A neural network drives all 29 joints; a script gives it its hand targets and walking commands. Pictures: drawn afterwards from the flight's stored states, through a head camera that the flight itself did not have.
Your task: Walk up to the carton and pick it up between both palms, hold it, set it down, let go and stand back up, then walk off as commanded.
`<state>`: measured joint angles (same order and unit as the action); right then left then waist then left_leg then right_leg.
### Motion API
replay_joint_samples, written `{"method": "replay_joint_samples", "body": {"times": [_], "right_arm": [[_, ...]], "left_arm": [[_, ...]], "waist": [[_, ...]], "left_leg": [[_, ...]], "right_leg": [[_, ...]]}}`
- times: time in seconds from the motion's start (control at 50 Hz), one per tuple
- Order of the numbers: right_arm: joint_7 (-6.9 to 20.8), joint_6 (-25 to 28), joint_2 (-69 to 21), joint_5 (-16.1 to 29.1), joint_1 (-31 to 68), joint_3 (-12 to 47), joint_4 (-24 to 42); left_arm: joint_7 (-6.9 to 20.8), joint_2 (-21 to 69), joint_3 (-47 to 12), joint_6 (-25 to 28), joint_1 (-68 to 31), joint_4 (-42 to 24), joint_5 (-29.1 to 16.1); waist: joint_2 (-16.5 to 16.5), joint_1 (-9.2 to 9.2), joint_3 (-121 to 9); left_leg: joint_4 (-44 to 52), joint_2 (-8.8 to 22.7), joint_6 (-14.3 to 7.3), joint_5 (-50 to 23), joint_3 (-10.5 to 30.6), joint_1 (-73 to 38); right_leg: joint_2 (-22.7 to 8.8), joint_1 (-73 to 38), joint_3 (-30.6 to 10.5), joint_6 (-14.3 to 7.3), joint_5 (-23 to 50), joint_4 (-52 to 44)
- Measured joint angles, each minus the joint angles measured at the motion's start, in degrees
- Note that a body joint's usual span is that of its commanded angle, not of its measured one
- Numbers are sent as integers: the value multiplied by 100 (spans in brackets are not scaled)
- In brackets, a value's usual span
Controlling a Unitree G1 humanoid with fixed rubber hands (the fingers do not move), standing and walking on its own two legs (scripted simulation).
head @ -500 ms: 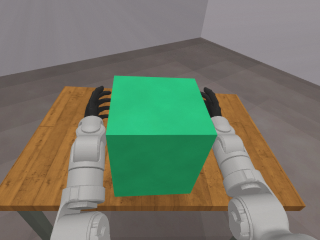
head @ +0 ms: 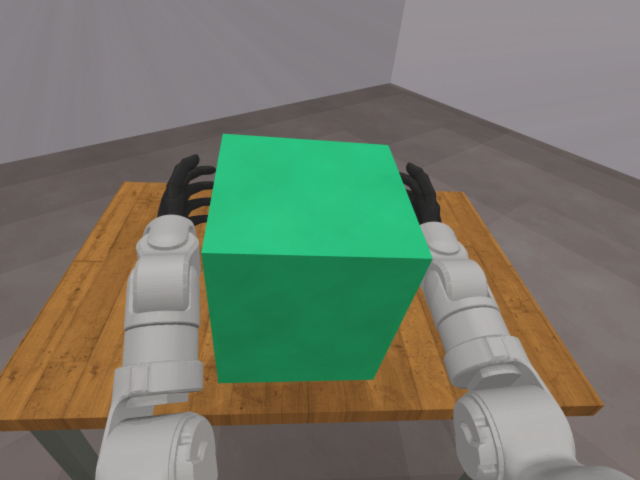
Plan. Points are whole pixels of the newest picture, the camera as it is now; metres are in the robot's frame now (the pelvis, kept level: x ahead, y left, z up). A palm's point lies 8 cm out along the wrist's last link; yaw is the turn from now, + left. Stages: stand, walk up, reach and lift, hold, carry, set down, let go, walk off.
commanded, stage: reach and lift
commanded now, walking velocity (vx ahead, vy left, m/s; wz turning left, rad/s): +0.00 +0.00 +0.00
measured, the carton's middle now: (302, 264) +0.36 +0.00 +0.14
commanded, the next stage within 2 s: hold in 0.96 s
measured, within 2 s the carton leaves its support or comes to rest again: neither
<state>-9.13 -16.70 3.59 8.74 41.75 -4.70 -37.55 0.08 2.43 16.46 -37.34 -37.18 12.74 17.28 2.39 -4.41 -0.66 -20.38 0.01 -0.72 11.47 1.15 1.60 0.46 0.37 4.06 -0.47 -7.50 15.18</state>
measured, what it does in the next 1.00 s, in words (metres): stands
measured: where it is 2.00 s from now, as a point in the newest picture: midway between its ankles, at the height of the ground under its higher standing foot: outside the picture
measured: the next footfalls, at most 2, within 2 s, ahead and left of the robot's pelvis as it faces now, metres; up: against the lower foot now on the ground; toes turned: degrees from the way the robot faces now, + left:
none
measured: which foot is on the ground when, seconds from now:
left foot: down 0.00-1.00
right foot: down 0.00-1.00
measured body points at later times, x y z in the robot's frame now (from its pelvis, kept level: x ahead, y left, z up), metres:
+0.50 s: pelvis +0.00 +0.00 +0.00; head -0.05 +0.02 +0.45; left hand +0.39 +0.15 +0.22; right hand +0.39 -0.16 +0.21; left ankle +0.01 +0.11 -0.75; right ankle +0.02 -0.11 -0.75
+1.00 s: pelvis +0.00 +0.00 +0.00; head -0.06 +0.02 +0.44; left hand +0.38 +0.15 +0.23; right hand +0.39 -0.16 +0.23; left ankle +0.01 +0.11 -0.75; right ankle +0.02 -0.11 -0.75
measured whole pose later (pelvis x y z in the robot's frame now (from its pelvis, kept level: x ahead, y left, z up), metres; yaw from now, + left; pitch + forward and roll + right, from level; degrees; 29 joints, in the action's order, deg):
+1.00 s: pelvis +0.00 +0.00 +0.00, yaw +0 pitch -8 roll -1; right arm -12.0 -22.6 5.1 13.9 46.1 -2.9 -35.5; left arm 2.4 0.8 18.2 -43.8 -41.2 10.5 17.6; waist 2.1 -4.9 -1.3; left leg -20.3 0.3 -0.3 11.8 1.5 0.4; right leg 0.9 -0.9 3.9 -0.8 -8.0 15.1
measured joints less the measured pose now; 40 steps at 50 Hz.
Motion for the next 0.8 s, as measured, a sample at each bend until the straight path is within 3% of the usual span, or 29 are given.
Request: {"method": "replay_joint_samples", "body": {"times": [0.28,0.8], "right_arm": [[-31,-124,48,75,209,-19,-144],[-254,-429,116,422,320,155,239]], "left_arm": [[118,-18,130,-206,-290,118,135],[214,-160,113,-503,-343,-222,22]], "waist": [[12,-4,31],[-12,-56,-18]], "left_leg": [[52,9,9,-23,-10,-68],[14,26,38,25,38,-89]], "right_leg": [[11,-51,-13,-13,7,-21],[41,-100,4,-33,-40,-15]]}}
